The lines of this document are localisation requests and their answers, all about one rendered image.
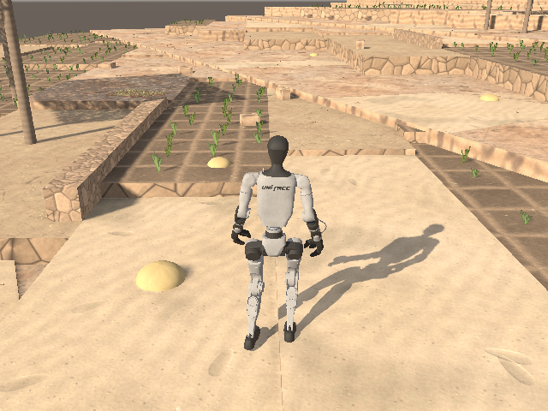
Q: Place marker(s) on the robot right forearm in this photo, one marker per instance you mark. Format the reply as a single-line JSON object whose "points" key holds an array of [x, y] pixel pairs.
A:
{"points": [[314, 228]]}

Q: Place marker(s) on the robot left hand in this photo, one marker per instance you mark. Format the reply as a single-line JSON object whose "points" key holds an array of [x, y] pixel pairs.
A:
{"points": [[235, 238]]}

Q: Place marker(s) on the left robot upper arm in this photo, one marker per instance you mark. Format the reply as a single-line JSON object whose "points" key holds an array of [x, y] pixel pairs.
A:
{"points": [[248, 181]]}

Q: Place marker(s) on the robot head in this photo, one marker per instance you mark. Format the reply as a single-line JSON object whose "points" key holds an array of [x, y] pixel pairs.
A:
{"points": [[278, 147]]}

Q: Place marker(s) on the robot left forearm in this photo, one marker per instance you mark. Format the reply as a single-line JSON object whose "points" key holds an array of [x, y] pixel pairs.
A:
{"points": [[238, 222]]}

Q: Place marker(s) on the robot right hand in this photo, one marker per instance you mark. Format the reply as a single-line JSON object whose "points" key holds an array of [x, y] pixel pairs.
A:
{"points": [[313, 244]]}

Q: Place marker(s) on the right robot upper arm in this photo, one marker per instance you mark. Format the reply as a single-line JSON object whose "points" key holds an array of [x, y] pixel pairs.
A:
{"points": [[303, 183]]}

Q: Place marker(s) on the right robot foot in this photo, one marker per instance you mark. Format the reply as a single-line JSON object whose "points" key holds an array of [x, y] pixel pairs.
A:
{"points": [[289, 336]]}

